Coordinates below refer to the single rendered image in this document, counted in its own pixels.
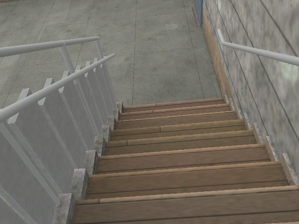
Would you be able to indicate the stairs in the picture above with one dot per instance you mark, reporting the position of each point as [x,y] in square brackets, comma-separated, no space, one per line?
[186,162]

